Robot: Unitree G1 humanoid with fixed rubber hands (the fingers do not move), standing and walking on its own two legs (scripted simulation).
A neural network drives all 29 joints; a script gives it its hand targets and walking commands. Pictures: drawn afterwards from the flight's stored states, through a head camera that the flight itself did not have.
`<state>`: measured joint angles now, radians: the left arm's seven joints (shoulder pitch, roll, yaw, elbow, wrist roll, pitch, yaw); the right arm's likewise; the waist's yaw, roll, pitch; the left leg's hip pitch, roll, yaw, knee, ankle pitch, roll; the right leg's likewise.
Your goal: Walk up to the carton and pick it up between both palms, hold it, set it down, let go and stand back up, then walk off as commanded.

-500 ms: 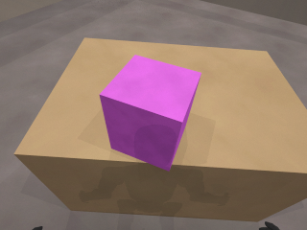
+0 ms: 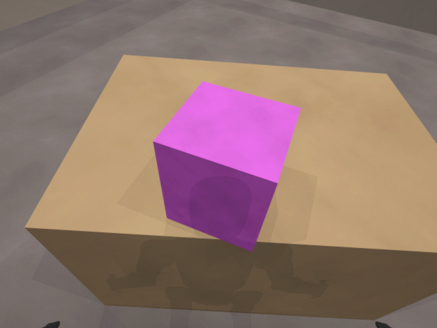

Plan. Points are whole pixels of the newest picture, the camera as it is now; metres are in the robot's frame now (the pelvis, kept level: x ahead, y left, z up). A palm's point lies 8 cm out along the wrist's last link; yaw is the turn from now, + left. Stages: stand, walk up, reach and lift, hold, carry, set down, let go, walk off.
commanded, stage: walk up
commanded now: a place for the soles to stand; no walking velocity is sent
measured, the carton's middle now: (227, 168) +0.42 +0.00 +0.04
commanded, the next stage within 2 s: reach and lift in 1.22 s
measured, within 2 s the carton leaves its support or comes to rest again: neither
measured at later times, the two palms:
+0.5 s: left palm out of the picture +0.09 +0.34 -0.10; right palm out of the picture +0.11 -0.31 -0.09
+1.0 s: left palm out of the picture +0.11 +0.34 -0.09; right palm out of the picture +0.15 -0.31 -0.08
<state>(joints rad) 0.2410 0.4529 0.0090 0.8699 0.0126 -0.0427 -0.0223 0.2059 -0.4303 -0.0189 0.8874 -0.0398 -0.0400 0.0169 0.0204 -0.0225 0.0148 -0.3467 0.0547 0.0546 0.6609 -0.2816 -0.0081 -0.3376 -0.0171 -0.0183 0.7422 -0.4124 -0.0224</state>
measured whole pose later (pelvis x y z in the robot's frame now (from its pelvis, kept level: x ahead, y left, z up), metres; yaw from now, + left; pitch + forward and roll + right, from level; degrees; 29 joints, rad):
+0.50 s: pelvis +0.03 +0.01 +0.00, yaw -1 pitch -2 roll -1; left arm 0.27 0.45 0.01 0.87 0.00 -0.04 -0.01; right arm 0.22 -0.42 -0.02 0.89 -0.03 -0.01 0.02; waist 0.01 0.00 0.05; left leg -0.34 0.05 0.04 0.66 -0.29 0.01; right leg -0.32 -0.03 -0.02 0.73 -0.47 -0.01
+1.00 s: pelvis +0.04 +0.01 +0.00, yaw -1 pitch +1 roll -1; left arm 0.27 0.45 0.01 0.89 0.01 -0.05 -0.01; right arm 0.15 -0.42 -0.02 0.89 -0.01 0.00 0.02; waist 0.01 0.01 0.01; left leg -0.36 0.05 0.05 0.66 -0.31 0.01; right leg -0.31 -0.03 -0.02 0.62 -0.32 0.01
